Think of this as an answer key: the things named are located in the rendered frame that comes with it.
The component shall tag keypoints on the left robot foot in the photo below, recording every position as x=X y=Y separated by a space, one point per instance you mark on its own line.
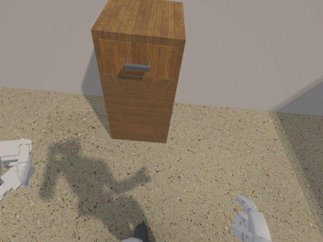
x=141 y=232

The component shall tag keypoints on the drawer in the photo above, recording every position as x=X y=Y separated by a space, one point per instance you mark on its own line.
x=114 y=55

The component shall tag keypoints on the robot right hand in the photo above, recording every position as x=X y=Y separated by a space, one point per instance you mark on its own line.
x=254 y=225

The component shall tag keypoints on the robot left hand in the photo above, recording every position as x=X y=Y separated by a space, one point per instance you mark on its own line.
x=15 y=154

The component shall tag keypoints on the handle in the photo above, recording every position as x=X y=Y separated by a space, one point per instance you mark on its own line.
x=135 y=67

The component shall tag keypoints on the cabinet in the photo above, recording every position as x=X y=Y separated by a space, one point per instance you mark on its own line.
x=140 y=108

